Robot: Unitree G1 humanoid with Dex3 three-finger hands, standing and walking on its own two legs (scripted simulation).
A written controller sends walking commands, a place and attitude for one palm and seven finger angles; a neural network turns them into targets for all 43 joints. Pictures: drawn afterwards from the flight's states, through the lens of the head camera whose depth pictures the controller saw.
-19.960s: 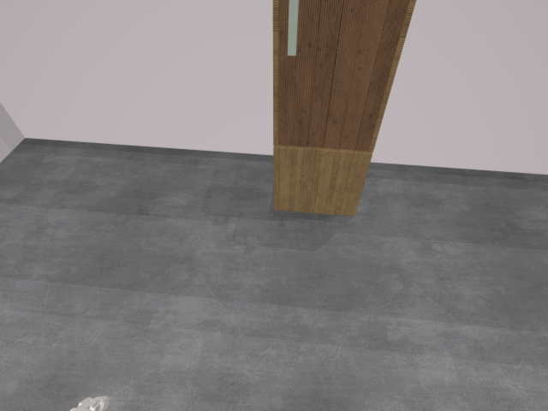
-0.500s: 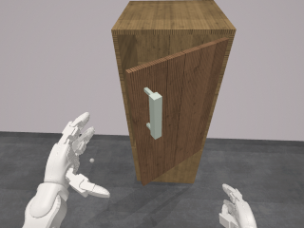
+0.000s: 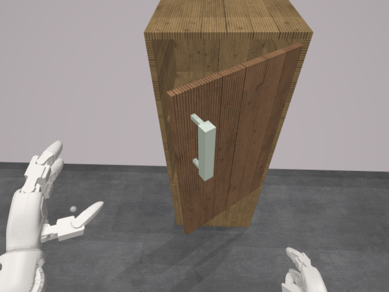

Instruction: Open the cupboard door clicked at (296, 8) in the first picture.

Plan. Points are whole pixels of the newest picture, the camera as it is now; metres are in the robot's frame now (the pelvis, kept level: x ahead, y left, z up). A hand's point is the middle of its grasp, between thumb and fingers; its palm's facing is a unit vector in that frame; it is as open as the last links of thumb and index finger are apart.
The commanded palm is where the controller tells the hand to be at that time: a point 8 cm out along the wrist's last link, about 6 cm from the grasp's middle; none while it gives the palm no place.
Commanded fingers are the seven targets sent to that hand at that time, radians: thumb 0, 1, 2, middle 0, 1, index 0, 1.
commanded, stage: draw the hand back to the body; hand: left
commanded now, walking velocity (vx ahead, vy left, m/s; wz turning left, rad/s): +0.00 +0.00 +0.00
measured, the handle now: (200, 147) +0.39 +0.04 +0.10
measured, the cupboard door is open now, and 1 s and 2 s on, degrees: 37 37 37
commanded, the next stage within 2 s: step back with the hand held close in 0.60 s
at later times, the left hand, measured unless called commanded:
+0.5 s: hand (51, 204) +0.20 +0.26 +0.14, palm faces +0.43 -0.81 -0.40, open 7.5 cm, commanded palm +0.15 +0.30 +0.16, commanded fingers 0.00 0.90 0.90 -0.20 -0.30 -0.20 -0.30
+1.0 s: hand (53, 215) +0.19 +0.25 +0.14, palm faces +0.31 -0.80 -0.52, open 7.4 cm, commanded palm +0.13 +0.30 +0.17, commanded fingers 0.00 0.90 0.90 -0.20 -0.30 -0.20 -0.30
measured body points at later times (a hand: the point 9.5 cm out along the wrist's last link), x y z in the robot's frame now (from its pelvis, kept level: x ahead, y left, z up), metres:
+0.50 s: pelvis +0.01 +0.00 +0.00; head +0.00 -0.02 +0.45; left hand +0.17 +0.30 +0.17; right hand +0.21 -0.22 -0.09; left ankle +0.01 +0.10 -0.75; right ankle -0.03 -0.12 -0.75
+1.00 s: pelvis -0.01 +0.00 +0.00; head +0.02 -0.01 +0.44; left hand +0.17 +0.29 +0.16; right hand +0.17 -0.24 -0.09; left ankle +0.01 +0.10 -0.75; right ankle -0.03 -0.12 -0.75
